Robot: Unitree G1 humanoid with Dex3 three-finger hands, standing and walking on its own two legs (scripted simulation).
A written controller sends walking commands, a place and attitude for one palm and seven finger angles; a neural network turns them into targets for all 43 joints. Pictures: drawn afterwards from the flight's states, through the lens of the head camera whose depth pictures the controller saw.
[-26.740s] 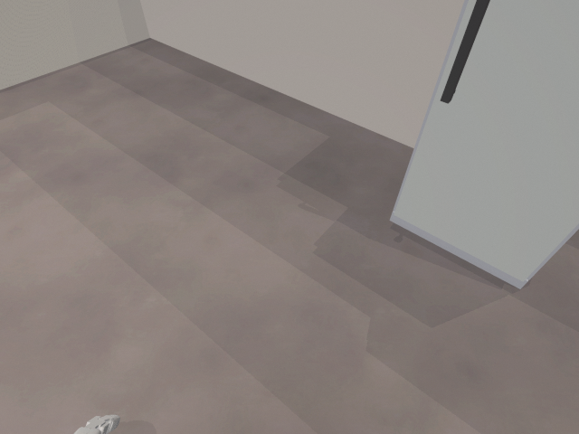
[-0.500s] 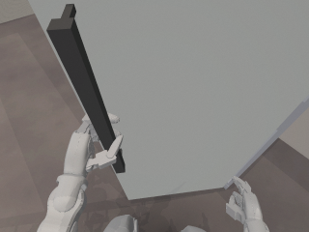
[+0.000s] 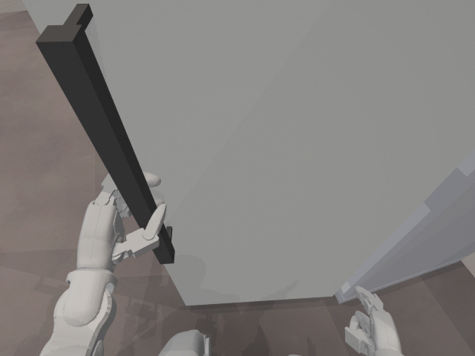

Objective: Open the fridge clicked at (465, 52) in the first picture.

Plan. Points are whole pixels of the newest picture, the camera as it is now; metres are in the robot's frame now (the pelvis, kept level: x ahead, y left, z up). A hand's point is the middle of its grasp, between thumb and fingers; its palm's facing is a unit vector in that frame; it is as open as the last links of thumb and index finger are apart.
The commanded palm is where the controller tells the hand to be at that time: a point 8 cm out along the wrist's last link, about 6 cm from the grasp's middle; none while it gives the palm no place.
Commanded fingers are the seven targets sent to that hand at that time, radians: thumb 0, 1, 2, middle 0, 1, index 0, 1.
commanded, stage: stop walking and hold the door back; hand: left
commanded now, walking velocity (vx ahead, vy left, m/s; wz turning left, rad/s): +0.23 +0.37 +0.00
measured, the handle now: (140, 180) +0.32 +0.15 +0.15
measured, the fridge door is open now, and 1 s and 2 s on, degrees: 76 73 74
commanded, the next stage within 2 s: loosen the grip on the handle in 1.80 s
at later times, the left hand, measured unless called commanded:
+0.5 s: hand (155, 235) +0.26 +0.12 +0.12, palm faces +0.19 -0.95 -0.24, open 6.3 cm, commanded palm +0.25 +0.19 +0.11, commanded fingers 0.00 0.90 0.90 -0.45 -1.40 -0.45 -1.40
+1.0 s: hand (155, 205) +0.30 +0.13 +0.12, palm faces +0.13 -0.98 -0.17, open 6.0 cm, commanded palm +0.27 +0.20 +0.11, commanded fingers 0.00 0.90 0.90 -0.45 -1.40 -0.45 -1.40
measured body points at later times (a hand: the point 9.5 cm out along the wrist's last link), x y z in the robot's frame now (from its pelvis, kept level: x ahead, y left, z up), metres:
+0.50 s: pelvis -0.12 -0.06 +0.01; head -0.11 -0.09 +0.45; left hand +0.24 +0.17 +0.13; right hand +0.07 -0.28 -0.11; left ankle -0.12 +0.09 -0.66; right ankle -0.01 -0.17 -0.73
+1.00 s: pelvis -0.14 -0.02 +0.00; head -0.11 -0.04 +0.44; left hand +0.29 +0.18 +0.13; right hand -0.05 -0.28 -0.14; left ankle -0.13 +0.10 -0.69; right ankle -0.07 -0.14 -0.73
